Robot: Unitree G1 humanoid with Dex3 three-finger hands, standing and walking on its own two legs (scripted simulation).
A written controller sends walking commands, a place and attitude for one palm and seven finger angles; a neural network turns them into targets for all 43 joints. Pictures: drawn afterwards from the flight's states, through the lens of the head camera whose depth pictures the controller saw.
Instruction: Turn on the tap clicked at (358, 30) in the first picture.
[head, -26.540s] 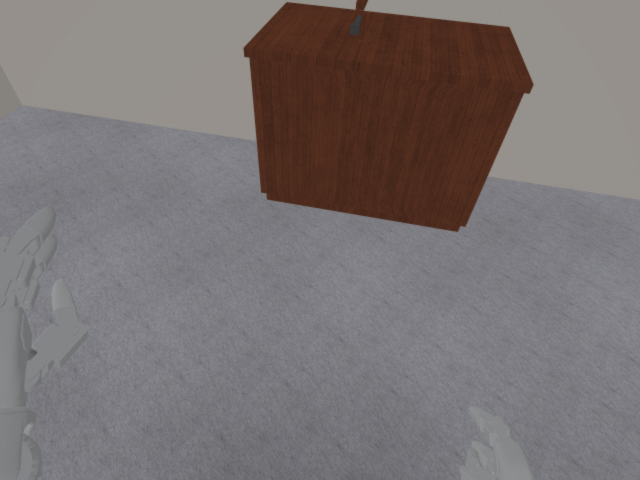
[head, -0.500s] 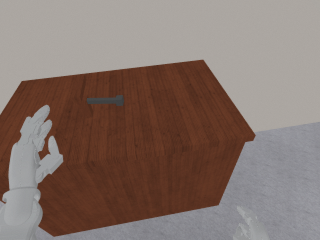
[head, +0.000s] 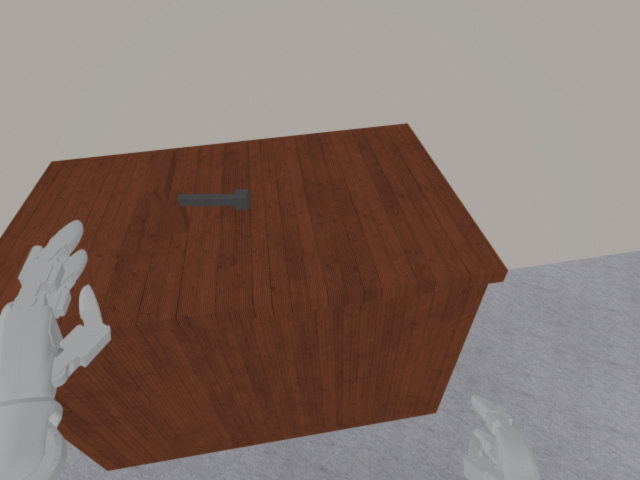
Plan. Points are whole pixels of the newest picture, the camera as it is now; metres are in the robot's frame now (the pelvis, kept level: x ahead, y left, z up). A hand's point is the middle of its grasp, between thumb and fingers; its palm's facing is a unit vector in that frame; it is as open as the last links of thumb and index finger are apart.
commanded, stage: step back with the hand held close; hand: left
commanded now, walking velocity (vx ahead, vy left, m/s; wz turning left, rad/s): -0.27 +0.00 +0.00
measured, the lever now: (241, 199) +0.57 +0.23 +0.04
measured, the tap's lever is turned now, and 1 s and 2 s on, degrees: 79 79 79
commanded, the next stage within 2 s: stop stepping back and stand still in 1.50 s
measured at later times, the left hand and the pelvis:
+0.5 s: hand (69, 356) +0.18 +0.27 +0.15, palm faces +0.38 -0.80 -0.46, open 7.4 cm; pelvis -0.04 +0.03 -0.01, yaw +0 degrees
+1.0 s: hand (27, 400) +0.13 +0.28 +0.15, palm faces +0.45 -0.81 -0.39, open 7.4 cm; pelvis -0.08 +0.03 -0.03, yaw +2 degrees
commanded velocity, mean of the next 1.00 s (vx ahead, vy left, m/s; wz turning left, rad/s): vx -0.30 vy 0.00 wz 0.00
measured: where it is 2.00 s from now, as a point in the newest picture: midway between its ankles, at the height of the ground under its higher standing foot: outside the picture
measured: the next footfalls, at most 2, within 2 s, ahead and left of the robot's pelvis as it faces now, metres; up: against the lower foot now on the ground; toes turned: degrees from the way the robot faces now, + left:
right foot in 1.34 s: -0.19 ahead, -0.10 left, +0.00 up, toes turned +0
left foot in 1.50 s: -0.07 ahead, +0.10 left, +0.00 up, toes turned -1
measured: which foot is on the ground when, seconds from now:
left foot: down 0.00-1.00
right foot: down 0.00-1.00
